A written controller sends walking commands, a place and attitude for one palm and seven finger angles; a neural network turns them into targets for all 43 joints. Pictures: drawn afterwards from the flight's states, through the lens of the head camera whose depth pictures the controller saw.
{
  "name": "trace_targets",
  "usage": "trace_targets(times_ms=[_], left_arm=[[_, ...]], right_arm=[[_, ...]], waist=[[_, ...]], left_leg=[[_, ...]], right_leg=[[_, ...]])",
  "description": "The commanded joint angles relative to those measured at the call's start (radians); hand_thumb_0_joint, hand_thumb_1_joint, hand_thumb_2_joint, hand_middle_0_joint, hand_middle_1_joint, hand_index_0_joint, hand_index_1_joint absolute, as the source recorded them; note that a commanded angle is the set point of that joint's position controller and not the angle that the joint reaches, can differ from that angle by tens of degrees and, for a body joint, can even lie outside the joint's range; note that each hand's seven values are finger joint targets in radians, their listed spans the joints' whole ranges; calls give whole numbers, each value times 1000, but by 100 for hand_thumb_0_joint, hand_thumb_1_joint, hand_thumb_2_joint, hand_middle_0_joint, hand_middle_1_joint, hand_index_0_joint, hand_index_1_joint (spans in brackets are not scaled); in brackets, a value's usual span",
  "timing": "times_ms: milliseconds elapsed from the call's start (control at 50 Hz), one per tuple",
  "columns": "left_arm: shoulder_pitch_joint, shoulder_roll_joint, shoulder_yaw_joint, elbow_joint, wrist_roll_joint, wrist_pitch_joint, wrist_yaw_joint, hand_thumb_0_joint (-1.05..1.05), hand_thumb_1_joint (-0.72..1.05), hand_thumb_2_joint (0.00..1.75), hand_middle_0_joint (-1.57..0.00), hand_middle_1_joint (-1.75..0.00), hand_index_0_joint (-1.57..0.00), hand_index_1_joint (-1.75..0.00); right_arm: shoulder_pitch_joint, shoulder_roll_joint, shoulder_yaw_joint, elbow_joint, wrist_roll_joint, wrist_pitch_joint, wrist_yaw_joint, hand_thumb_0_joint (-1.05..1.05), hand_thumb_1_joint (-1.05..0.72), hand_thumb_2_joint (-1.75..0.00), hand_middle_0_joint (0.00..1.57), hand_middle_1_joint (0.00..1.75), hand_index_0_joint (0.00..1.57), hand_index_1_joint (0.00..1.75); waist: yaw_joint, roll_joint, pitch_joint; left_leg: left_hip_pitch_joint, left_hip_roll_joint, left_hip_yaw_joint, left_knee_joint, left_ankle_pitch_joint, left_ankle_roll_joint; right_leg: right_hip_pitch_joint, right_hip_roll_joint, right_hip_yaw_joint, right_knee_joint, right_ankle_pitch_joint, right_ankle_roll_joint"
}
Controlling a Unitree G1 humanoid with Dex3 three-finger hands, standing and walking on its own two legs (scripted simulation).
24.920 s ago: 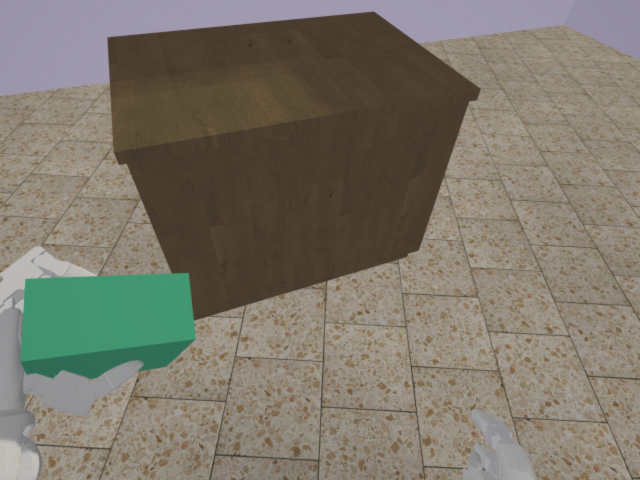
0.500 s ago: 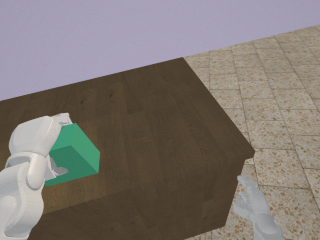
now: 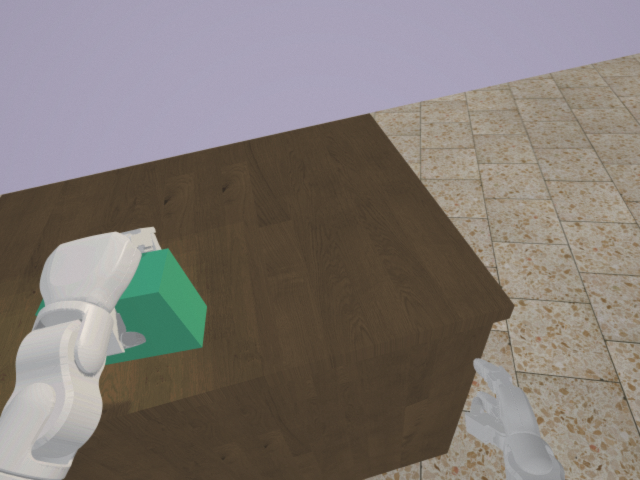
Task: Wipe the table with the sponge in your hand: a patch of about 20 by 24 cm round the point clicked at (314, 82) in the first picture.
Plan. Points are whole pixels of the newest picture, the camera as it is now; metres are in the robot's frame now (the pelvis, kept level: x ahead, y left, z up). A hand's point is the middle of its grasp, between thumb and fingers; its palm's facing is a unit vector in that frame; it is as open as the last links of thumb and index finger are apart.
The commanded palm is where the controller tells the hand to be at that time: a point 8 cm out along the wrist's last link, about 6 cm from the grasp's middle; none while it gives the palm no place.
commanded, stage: move the sponge above the wiping area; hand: left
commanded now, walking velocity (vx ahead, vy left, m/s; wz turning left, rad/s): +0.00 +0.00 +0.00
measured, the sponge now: (140, 318) +0.24 +0.28 +0.10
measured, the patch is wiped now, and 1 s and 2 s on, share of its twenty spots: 0.00 0.00 0.00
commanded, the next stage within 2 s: none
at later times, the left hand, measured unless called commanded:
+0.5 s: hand (122, 288) +0.25 +0.28 +0.15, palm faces +0.13 -0.05 -0.99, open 10.1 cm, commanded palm +0.21 +0.28 +0.22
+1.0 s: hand (131, 289) +0.26 +0.28 +0.14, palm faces +0.09 -0.06 -0.99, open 10.1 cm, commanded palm +0.23 +0.27 +0.20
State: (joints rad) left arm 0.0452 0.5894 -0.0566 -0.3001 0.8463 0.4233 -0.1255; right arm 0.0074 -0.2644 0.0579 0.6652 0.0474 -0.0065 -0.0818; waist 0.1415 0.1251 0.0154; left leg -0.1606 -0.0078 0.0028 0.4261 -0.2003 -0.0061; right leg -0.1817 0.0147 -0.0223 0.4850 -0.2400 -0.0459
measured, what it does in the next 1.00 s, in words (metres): stands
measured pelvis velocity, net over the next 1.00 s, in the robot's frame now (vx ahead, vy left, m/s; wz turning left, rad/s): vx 0.01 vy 0.01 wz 0.00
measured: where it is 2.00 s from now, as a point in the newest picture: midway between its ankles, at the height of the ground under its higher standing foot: outside the picture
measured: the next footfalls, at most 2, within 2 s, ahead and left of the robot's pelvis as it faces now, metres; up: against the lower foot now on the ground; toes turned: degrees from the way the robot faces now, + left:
none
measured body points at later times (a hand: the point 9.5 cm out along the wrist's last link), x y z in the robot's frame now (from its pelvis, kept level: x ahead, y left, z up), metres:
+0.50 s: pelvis +0.00 +0.01 +0.00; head -0.01 -0.04 +0.45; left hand +0.24 +0.28 +0.21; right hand +0.27 -0.18 -0.08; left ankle +0.02 +0.13 -0.74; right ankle +0.02 -0.09 -0.74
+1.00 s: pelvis +0.01 +0.01 +0.00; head +0.00 -0.05 +0.45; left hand +0.25 +0.28 +0.19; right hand +0.26 -0.19 -0.08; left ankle +0.02 +0.13 -0.74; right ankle +0.02 -0.09 -0.74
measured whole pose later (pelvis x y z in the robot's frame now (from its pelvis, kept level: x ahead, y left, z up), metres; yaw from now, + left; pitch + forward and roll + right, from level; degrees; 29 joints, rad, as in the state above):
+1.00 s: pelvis +0.01 +0.01 +0.00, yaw +0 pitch -3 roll +1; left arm 0.01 0.52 -0.08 -0.19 0.89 0.45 -0.06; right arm 0.01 -0.27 0.05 0.69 0.05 0.02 -0.06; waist 0.13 0.12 0.00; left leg -0.14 -0.01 0.00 0.40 -0.20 0.00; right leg -0.16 0.01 -0.02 0.44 -0.23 -0.04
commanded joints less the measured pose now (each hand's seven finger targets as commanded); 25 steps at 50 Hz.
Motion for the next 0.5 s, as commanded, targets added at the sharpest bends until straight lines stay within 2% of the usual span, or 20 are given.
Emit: trace_targets(times_ms=[0,60,80,120,160,180,220,240,260,280,300,320,340,360,380,400,420,440,460,480], left_arm=[[-300,269,251,-169,34,-11,86,0,10,130,-120,-160,-120,-160],[-244,244,247,-124,5,25,74,0,10,130,-120,-160,-120,-160],[-234,203,211,-129,-7,29,67,0,10,130,-120,-160,-120,-160],[-204,172,174,-150,-17,37,48,0,10,130,-120,-160,-120,-160],[-193,152,158,-176,-12,45,35,0,10,130,-120,-160,-120,-160],[-166,151,151,-189,-9,39,33,0,10,130,-120,-160,-120,-160],[-168,175,157,-221,10,30,31,0,10,130,-120,-160,-120,-160],[-185,208,180,-226,26,27,36,0,10,130,-120,-160,-120,-160],[-223,249,216,-254,43,25,45,0,10,130,-120,-160,-120,-160],[-245,220,187,-249,57,17,53,0,10,130,-120,-160,-120,-160],[-263,253,210,-215,75,10,63,0,10,130,-120,-160,-120,-160],[-292,227,187,-216,85,1,72,0,10,130,-120,-160,-120,-160],[-299,231,193,-209,84,-5,82,0,10,130,-120,-160,-120,-160],[-325,240,207,-213,84,-6,92,0,10,130,-120,-160,-120,-160],[-325,190,171,-189,70,-12,100,0,10,130,-120,-160,-120,-160],[-325,199,179,-146,68,-11,105,0,10,130,-120,-160,-120,-160],[-335,161,146,-130,58,-8,105,0,10,130,-120,-160,-120,-160],[-342,160,142,-123,55,-3,107,0,10,130,-120,-160,-120,-160],[-332,173,164,-122,53,11,107,0,10,130,-120,-160,-120,-160],[-306,146,142,-100,42,20,105,0,10,130,-120,-160,-120,-160]], right_arm=[[-231,-64,-31,-173,-5,-69,5,0,-90,-90,20,30,20,30],[-269,-72,-29,-168,2,-61,11,0,-90,-90,20,30,20,30],[-246,-73,-31,-171,5,-58,13,0,-90,-90,20,30,20,30],[-246,-75,-30,-182,9,-52,15,0,-90,-90,20,30,20,30],[-276,-70,-28,-194,13,-56,13,0,-90,-90,20,30,20,30],[-244,-74,-32,-193,10,-55,13,0,-90,-90,20,30,20,30],[-235,-73,-32,-200,5,-51,13,0,-90,-90,20,30,20,30],[-231,-75,-33,-197,1,-48,11,0,-90,-90,20,30,20,30],[-261,-77,-29,-196,-1,-52,10,0,-90,-90,20,30,20,30],[-239,-68,-28,-199,-6,-54,9,0,-90,-90,20,30,20,30],[-227,-72,-30,-187,-8,-52,8,0,-90,-90,20,30,20,30],[-228,-69,-30,-182,-9,-49,9,0,-90,-90,20,30,20,30],[-225,-66,-31,-183,-10,-48,10,0,-90,-90,20,30,20,30],[-254,-66,-28,-178,-8,-56,9,0,-90,-90,20,30,20,30],[-233,-56,-31,-175,-5,-59,9,0,-90,-90,20,30,20,30],[-228,-63,-33,-162,-6,-57,8,0,-90,-90,20,30,20,30],[-235,-63,-33,-160,-3,-55,8,0,-90,-90,20,30,20,30],[-234,-65,-35,-158,-2,-53,9,0,-90,-90,20,30,20,30],[-262,-66,-33,-161,0,-57,9,0,-90,-90,20,30,20,30],[-247,-64,-32,-161,2,-57,9,0,-90,-90,20,30,20,30]], waist=[[18,-35,-240],[19,-54,-192],[6,-70,-199],[0,-61,-185],[0,-68,-167],[-3,-76,-198],[-2,-86,-216],[0,-90,-215],[7,-62,-217],[2,-77,-233],[3,-68,-211],[0,-41,-215],[7,-49,-208],[10,-18,-203],[1,-44,-204],[2,-47,-190],[-4,-43,-178],[-1,-40,-194],[8,-27,-188],[3,-62,-197]], left_leg=[[61,-25,-66,-40,193,34],[36,-23,-70,-45,168,31],[25,-16,-62,-45,166,31],[23,-17,-67,-52,161,32],[29,-16,-68,-52,141,36],[30,-13,-63,-46,154,40],[38,-17,-70,-52,164,42],[40,-18,-71,-49,167,43],[42,-18,-79,-53,159,42],[45,-20,-69,-48,175,44],[46,-19,-74,-54,170,40],[59,-19,-76,-58,179,38],[62,-19,-82,-65,179,37],[72,-18,-86,-68,160,38],[70,-16,-78,-66,164,37],[70,-16,-80,-75,151,33],[65,-17,-82,-81,142,31],[71,-17,-81,-83,144,30],[67,-18,-82,-87,129,31],[50,-18,-73,-83,138,31]], right_leg=[[84,-23,128,-104,128,-26],[64,-17,151,-112,121,-30],[74,-27,119,-103,130,-18],[64,-28,109,-104,139,-12],[41,-16,126,-108,112,-20],[61,-22,98,-96,129,-13],[73,-24,105,-95,138,-11],[70,-23,111,-94,136,-12],[70,-8,138,-97,111,-26],[79,-18,113,-89,116,-20],[62,-16,117,-101,98,-22],[63,-14,117,-107,104,-26],[64,-14,114,-111,101,-27],[54,2,139,-119,79,-41],[56,-9,108,-117,81,-30],[47,-8,109,-128,73,-29],[45,-9,104,-133,72,-27],[52,-11,106,-131,84,-27],[54,-1,126,-131,71,-38],[70,-11,102,-124,79,-27]])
